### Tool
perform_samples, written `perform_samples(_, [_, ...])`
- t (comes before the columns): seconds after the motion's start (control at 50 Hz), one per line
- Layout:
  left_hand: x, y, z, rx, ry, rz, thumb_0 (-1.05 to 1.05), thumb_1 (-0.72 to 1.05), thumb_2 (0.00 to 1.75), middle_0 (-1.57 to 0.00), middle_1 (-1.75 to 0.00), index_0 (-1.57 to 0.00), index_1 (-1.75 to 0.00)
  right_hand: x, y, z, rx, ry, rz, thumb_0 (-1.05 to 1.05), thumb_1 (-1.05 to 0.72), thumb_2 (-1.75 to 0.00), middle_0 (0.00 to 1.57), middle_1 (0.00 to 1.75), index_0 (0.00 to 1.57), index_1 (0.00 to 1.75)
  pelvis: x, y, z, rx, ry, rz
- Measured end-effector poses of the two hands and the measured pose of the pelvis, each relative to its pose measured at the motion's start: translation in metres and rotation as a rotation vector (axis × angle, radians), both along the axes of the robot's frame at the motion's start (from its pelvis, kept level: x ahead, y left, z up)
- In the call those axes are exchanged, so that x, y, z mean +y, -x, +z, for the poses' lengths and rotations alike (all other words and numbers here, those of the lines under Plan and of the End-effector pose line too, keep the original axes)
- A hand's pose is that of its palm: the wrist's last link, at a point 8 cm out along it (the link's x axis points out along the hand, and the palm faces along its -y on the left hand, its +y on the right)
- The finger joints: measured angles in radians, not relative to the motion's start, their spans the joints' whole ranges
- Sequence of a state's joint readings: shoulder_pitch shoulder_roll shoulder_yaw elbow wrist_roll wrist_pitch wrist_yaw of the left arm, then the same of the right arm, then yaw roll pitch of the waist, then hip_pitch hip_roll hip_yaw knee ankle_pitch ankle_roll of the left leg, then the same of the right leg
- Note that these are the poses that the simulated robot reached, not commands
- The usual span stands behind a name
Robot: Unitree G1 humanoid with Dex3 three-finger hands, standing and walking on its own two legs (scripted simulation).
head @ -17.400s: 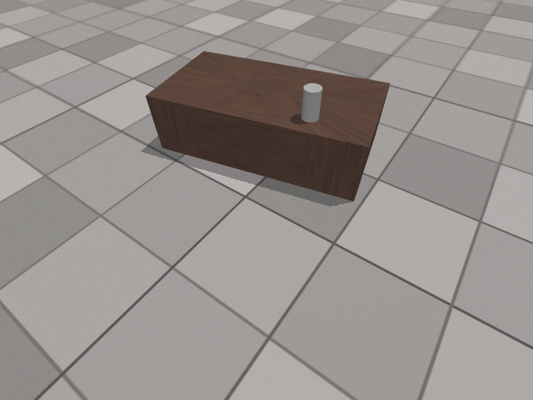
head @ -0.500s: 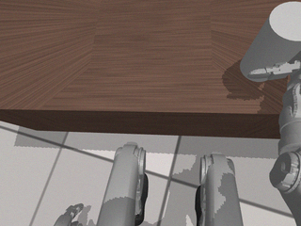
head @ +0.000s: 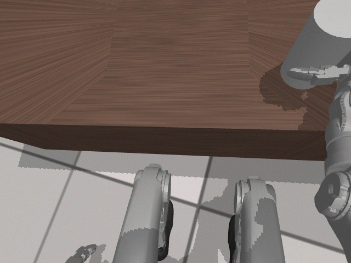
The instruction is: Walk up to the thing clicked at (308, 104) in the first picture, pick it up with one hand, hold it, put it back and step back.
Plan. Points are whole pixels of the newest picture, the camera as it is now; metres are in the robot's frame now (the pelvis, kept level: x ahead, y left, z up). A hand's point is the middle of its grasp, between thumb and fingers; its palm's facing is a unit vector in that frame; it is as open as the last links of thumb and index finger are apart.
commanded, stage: close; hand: right
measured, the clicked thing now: (318, 48) +0.56 -0.21 +0.02
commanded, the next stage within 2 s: settle in 0.20 s
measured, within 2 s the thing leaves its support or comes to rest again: leaves its support in 0.54 s
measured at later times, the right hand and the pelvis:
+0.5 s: hand (322, 54) +0.54 -0.21 +0.02, palm faces +0.20 +0.98 -0.03, open 11.8 cm; pelvis +0.01 +0.00 +0.01, yaw +0 degrees
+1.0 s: hand (344, 25) +0.54 -0.21 +0.09, palm faces +0.20 +0.98 -0.02, open 11.9 cm; pelvis +0.01 +0.00 +0.07, yaw +0 degrees
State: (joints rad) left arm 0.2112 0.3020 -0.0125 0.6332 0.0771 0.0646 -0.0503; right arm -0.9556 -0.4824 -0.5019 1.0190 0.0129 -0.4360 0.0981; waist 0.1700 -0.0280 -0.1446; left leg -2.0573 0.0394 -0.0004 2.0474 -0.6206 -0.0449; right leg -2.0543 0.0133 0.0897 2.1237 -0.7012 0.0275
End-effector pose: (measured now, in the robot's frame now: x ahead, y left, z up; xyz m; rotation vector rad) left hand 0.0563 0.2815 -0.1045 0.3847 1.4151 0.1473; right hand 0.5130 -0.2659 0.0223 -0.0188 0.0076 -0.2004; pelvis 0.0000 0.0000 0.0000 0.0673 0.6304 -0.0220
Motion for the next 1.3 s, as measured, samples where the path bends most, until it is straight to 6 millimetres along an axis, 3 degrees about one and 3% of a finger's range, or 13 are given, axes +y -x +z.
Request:
perform_samples(0.32, [0.002, -0.001, 0.008, 0.003, -0.010, 0.004, 0.00, 0.92, 0.88, -0.20, -0.30, -0.20, -0.29, 0.003, 0.001, 0.001, -0.001, -0.002, -0.003, -0.01, 0.43, -0.77, 0.69, 0.75, 0.69, 0.75, -0.001, -0.003, 0.007, 0.011, 0.000, -0.002])
perform_samples(0.54, [0.003, -0.015, 0.012, -0.024, -0.007, 0.003, 0.00, 0.91, 0.89, -0.20, -0.30, -0.21, -0.30, 0.005, 0.003, 0.007, 0.011, 0.013, 0.003, -0.01, 0.56, -0.95, 0.64, 0.94, 0.64, 0.94, 0.000, -0.006, 0.014, 0.007, 0.002, -0.003])
perform_samples(0.84, [0.001, -0.026, 0.049, -0.078, -0.002, 0.025, 0.00, 0.91, 0.90, -0.20, -0.30, -0.21, -0.30, 0.006, 0.001, 0.063, 0.010, 0.007, -0.007, -0.01, 0.60, -1.00, 0.65, 0.96, 0.64, 0.96, 0.002, -0.010, 0.053, -0.005, 0.010, 0.000])
perform_samples(1.3, [0.001, -0.028, 0.098, -0.082, -0.025, 0.036, 0.00, 0.91, 0.89, -0.20, -0.30, -0.20, -0.30, 0.005, -0.001, 0.099, 0.018, 0.001, -0.009, -0.01, 0.60, -1.00, 0.63, 0.98, 0.63, 0.98, 0.000, -0.021, 0.097, -0.019, 0.006, 0.005])
